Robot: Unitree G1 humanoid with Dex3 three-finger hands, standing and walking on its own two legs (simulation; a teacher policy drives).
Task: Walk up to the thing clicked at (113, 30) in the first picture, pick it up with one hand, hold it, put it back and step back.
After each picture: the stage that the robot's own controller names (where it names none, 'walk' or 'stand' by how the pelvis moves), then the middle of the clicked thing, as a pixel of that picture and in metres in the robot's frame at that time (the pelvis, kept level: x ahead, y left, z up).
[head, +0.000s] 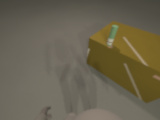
stand; (111, 36) +0.97 -0.23 -0.05
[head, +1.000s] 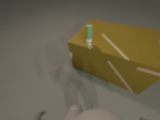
walk; (89, 36) +0.88 +0.10 -0.03
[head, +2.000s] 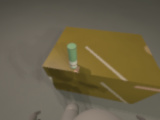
walk; (72, 57) +0.49 +0.19 -0.01
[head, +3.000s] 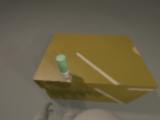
walk; (63, 67) +0.42 +0.23 -0.05
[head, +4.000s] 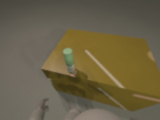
stand; (69, 61) +0.47 +0.20 -0.03
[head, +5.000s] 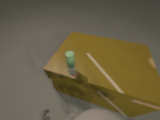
stand; (70, 63) +0.47 +0.20 -0.05
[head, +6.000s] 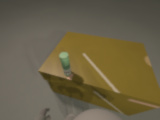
stand; (66, 65) +0.45 +0.23 -0.05
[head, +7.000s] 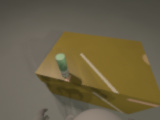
stand; (63, 66) +0.43 +0.25 -0.05
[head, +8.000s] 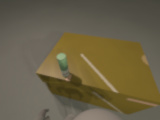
rise first; (63, 66) +0.44 +0.25 -0.05
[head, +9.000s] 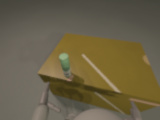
rise first; (65, 66) +0.43 +0.24 -0.05
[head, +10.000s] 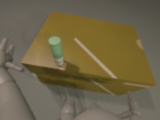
go down; (57, 53) +0.47 +0.23 +0.01
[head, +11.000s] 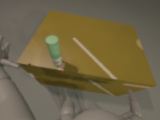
go down; (55, 53) +0.46 +0.23 +0.02
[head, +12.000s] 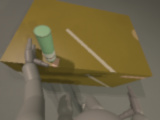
close in; (47, 47) +0.46 +0.24 +0.06
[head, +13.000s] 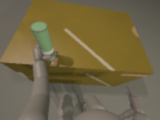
close; (45, 45) +0.48 +0.24 +0.07
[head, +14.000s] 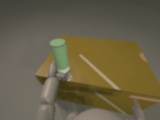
lift; (62, 62) +0.30 +0.18 +0.19
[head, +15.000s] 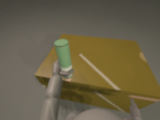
hold; (65, 61) +0.34 +0.17 +0.16
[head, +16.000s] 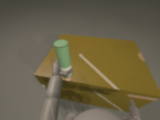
hold; (64, 61) +0.34 +0.18 +0.16
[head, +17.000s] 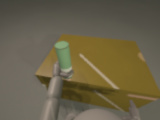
hold; (65, 62) +0.33 +0.17 +0.15
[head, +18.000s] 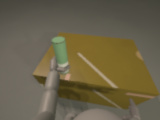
crouch; (61, 57) +0.37 +0.20 +0.14
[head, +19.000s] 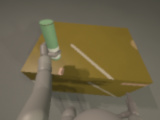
lower; (52, 42) +0.48 +0.23 +0.14
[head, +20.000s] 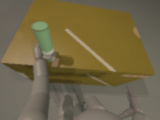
lower; (46, 45) +0.47 +0.24 +0.06
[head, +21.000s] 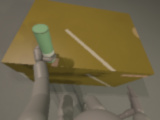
lower; (46, 47) +0.47 +0.24 +0.07
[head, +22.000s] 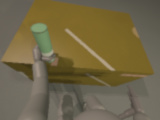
lower; (45, 46) +0.47 +0.24 +0.07
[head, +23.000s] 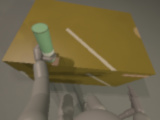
lower; (46, 46) +0.47 +0.24 +0.07
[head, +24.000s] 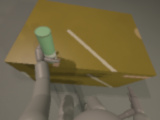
open; (48, 48) +0.46 +0.23 +0.06
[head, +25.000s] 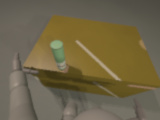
sink last; (59, 57) +0.43 +0.22 +0.02
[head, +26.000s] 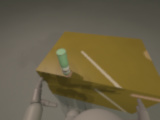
stand; (64, 63) +0.45 +0.25 +0.01
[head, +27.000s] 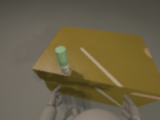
stand; (63, 61) +0.43 +0.24 +0.02
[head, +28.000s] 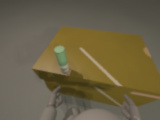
stand; (62, 61) +0.44 +0.24 +0.02
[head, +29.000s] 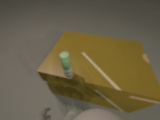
stand; (66, 65) +0.43 +0.22 -0.04
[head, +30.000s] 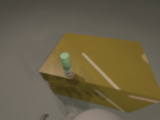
stand; (66, 65) +0.45 +0.23 -0.05
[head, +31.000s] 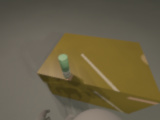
stand; (65, 67) +0.43 +0.23 -0.05
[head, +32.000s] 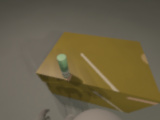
stand; (64, 67) +0.43 +0.24 -0.05
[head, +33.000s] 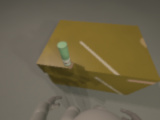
walk; (65, 55) +0.49 +0.23 -0.04
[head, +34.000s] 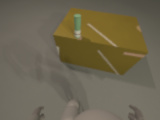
walk; (77, 27) +0.88 +0.22 -0.03
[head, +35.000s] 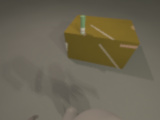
walk; (82, 25) +1.19 +0.20 -0.03
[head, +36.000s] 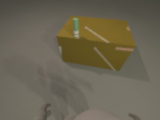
stand; (75, 28) +1.08 +0.26 -0.05
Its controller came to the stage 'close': yes
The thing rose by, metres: 0.21
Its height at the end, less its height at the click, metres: +0.00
